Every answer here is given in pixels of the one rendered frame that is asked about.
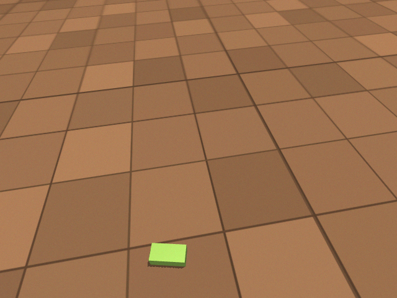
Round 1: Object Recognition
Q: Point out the carton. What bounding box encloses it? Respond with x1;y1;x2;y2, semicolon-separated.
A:
148;243;187;266

